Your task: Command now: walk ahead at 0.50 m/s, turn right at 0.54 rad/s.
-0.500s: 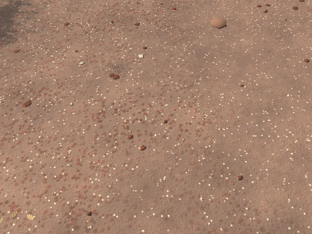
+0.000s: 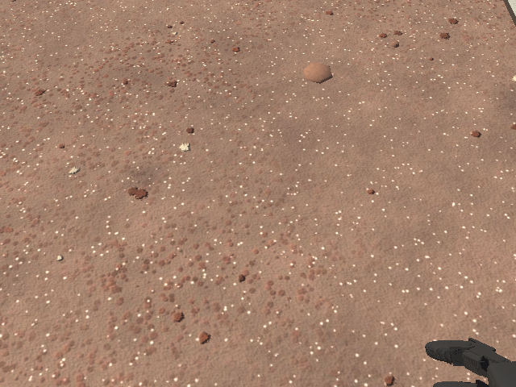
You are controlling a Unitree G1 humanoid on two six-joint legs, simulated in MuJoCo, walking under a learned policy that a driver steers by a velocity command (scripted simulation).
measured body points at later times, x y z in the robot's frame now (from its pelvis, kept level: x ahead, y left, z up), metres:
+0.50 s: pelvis +0.24 -0.03 +0.00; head +0.28 -0.04 +0.45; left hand +0.53 +0.11 -0.08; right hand +0.13 -0.27 -0.13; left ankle +0.11 +0.11 -0.72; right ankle +0.34 -0.14 -0.72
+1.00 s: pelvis +0.42 -0.07 +0.00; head +0.45 -0.06 +0.45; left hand +0.50 +0.18 -0.14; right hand +0.51 -0.33 -0.12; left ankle +0.50 -0.01 -0.73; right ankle +0.34 -0.14 -0.72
